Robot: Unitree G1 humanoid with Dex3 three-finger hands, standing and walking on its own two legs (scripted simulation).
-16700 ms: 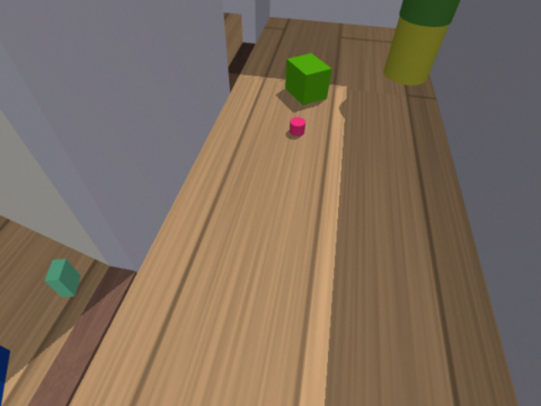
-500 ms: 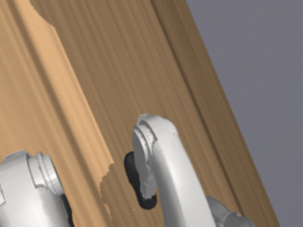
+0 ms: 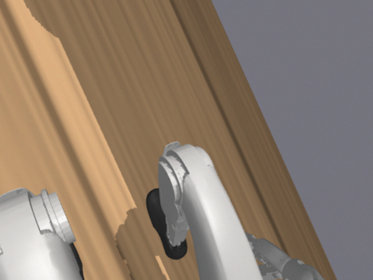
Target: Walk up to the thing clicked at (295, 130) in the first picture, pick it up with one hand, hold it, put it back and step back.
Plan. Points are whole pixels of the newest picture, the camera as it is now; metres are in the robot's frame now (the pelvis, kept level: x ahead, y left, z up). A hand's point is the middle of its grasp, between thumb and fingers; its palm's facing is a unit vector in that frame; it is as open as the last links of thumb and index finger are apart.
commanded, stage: close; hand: left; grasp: from above
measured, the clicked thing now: out of the picture +0.42 +0.31 -0.26
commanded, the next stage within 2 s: settle in 0.80 s
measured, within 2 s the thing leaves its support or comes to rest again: leaves its support in 1.30 s
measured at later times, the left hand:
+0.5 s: hand out of the picture +0.41 +0.31 -0.23, palm faces -0.44 -0.16 -0.88, open 12.2 cm
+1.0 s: hand out of the picture +0.41 +0.31 -0.23, palm faces -0.43 -0.16 -0.89, open 11.9 cm
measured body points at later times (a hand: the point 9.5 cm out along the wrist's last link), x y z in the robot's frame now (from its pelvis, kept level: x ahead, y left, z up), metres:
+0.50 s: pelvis +0.00 +0.00 +0.00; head +0.25 +0.11 +0.35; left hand +0.43 +0.32 -0.18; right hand +0.06 -0.25 -0.07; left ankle +0.07 +0.13 -0.26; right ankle +0.12 -0.13 -0.26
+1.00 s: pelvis +0.00 +0.00 +0.00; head +0.25 +0.12 +0.36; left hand +0.43 +0.32 -0.18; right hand +0.07 -0.25 -0.06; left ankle +0.07 +0.13 -0.26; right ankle +0.12 -0.13 -0.26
